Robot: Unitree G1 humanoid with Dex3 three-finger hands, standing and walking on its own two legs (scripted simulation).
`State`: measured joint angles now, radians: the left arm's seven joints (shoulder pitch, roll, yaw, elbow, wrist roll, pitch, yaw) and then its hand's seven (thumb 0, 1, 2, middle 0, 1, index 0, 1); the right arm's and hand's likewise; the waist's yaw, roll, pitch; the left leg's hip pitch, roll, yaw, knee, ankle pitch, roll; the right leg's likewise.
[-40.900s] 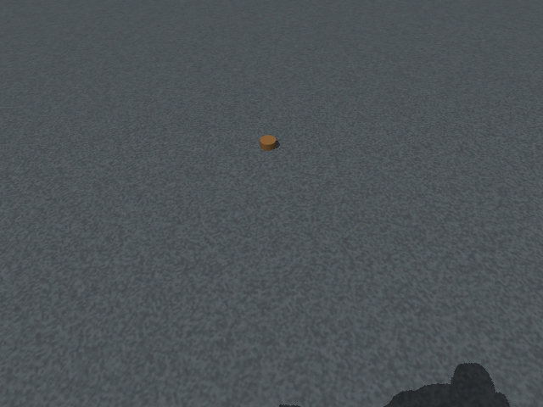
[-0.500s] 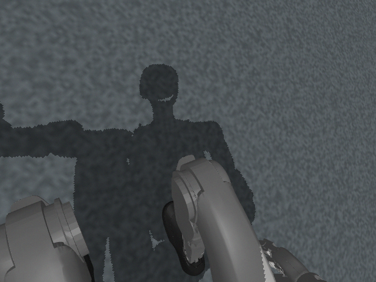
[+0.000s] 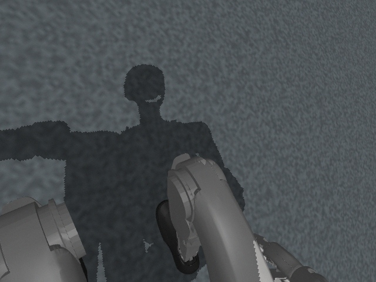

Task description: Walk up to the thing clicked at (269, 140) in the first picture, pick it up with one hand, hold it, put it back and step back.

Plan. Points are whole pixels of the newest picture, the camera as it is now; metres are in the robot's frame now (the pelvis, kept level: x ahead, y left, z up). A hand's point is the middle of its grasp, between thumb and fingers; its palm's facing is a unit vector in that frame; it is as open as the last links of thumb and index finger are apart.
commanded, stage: open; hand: left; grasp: from above
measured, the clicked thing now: out of the picture +0.43 +0.37 -0.27
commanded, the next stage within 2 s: withdraw in 1.02 s
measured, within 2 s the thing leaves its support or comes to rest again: neither
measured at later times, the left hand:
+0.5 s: hand out of the picture +0.42 +0.38 -0.24, palm faces -0.41 -0.17 -0.90, open 13.7 cm
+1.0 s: hand out of the picture +0.42 +0.37 -0.24, palm faces -0.41 -0.17 -0.90, open 14.0 cm
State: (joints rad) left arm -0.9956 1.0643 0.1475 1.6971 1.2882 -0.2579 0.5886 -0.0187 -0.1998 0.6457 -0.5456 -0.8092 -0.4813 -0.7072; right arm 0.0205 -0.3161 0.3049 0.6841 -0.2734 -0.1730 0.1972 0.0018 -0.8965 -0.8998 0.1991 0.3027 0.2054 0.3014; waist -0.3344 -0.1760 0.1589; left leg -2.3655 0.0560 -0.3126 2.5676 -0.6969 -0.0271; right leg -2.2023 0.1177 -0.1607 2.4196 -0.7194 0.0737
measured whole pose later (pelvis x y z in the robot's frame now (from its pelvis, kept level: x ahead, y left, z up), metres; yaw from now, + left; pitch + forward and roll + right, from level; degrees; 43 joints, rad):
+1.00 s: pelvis +0.00 +0.00 +0.00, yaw +0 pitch +25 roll -14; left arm -1.01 1.10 0.14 1.69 1.27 -0.27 0.59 0.00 -0.49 0.96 -0.08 -1.02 -0.09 -1.01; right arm 0.02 -0.34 0.35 0.66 -0.28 -0.19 0.20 0.00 -0.88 -0.90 0.20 0.30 0.21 0.30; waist -0.34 -0.19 0.19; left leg -2.35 0.06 -0.33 2.56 -0.69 -0.03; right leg -2.19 0.12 -0.17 2.40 -0.70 0.08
